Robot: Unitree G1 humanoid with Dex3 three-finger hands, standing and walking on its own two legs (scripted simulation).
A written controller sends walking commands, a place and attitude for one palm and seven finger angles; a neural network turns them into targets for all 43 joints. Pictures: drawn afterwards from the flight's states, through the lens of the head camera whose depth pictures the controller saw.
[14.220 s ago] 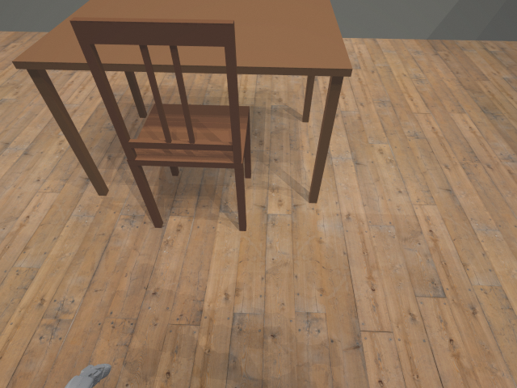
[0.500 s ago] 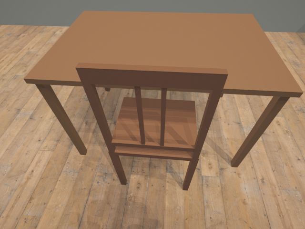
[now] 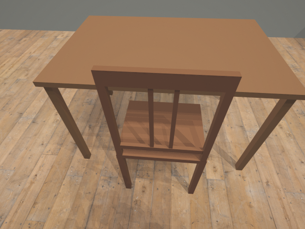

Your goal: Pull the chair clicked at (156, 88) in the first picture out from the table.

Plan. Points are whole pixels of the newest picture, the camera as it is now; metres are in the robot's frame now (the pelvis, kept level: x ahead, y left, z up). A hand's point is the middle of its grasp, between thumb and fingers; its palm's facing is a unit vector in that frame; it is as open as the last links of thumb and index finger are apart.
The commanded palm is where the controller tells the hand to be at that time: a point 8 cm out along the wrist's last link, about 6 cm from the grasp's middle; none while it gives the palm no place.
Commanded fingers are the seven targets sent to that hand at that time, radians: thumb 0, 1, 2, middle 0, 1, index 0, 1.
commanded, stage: look again from close up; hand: left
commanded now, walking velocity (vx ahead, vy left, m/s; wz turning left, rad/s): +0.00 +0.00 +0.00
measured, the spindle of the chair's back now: (151, 121) +0.51 +0.04 -0.07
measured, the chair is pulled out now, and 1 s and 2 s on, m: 0.00 0.00 0.00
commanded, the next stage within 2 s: none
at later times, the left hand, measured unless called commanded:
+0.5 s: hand out of the picture -0.01 +0.15 -0.18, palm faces +0.03 -0.99 -0.15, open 7.3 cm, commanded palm none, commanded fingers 0.00 0.90 0.90 -0.20 -0.30 -0.20 -0.30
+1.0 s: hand out of the picture -0.02 +0.14 -0.17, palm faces +0.04 -0.99 -0.14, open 7.3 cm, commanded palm none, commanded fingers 0.00 0.90 0.90 -0.20 -0.30 -0.20 -0.30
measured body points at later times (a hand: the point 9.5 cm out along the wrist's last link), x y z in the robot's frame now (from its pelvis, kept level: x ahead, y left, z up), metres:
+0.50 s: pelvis +0.01 +0.01 +0.00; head +0.02 +0.00 +0.45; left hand -0.01 +0.21 -0.16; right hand +0.00 -0.20 -0.16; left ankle -0.02 +0.07 -0.74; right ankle +0.01 -0.10 -0.74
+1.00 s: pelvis +0.00 +0.00 +0.00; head +0.01 -0.01 +0.45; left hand -0.02 +0.19 -0.16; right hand -0.02 -0.20 -0.17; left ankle -0.02 +0.07 -0.74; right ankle +0.01 -0.10 -0.74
